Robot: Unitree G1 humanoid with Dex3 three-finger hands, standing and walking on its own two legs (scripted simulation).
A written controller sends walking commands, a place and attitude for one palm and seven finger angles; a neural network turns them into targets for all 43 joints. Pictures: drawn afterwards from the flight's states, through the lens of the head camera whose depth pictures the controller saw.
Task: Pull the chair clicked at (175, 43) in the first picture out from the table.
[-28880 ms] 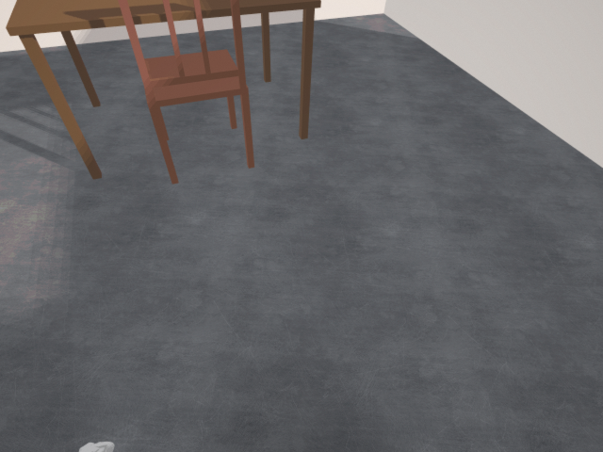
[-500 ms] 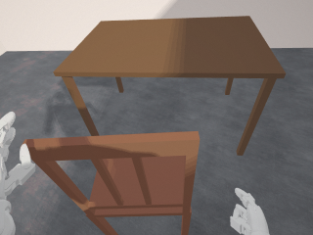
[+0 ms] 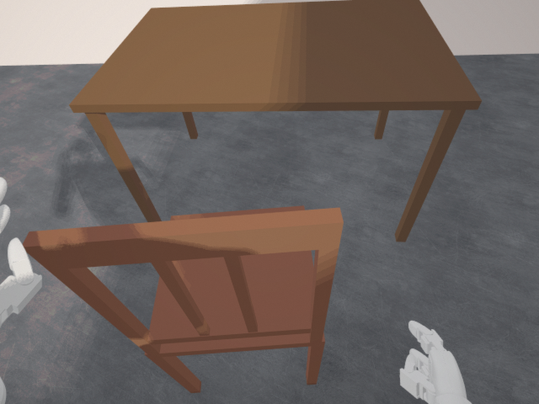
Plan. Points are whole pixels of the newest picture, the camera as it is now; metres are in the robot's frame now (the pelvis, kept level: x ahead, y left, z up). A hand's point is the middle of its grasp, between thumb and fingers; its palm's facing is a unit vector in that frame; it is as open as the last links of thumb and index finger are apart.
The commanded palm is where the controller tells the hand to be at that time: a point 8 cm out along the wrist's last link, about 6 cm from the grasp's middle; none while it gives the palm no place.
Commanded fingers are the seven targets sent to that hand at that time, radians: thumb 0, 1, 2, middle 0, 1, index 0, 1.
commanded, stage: step back with the hand held close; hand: left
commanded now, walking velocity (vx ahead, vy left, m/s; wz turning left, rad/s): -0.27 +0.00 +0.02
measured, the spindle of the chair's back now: (186, 301) +0.29 +0.19 -0.08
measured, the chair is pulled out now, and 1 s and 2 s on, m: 0.46 0.46 0.46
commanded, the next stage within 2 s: none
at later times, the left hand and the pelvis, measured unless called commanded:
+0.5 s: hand (3, 354) +0.13 +0.27 +0.16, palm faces +0.48 -0.73 -0.48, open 7.4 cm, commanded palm +0.08 +0.30 +0.18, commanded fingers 0.00 0.90 0.90 -0.20 -0.30 -0.20 -0.30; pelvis -0.06 +0.00 -0.01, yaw +0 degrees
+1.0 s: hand out of the picture +0.11 +0.28 +0.17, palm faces +0.51 -0.70 -0.50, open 7.4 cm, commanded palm +0.04 +0.31 +0.18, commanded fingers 0.00 0.90 0.90 -0.20 -0.30 -0.20 -0.30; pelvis -0.09 +0.01 -0.02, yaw +1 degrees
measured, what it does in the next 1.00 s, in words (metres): shifts its weight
